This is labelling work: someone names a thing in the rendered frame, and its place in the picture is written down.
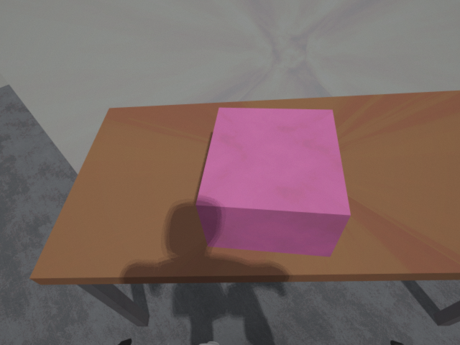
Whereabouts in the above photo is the carton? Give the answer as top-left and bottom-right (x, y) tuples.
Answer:
(196, 108), (351, 257)

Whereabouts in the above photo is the table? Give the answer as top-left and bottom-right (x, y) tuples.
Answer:
(30, 91), (460, 326)

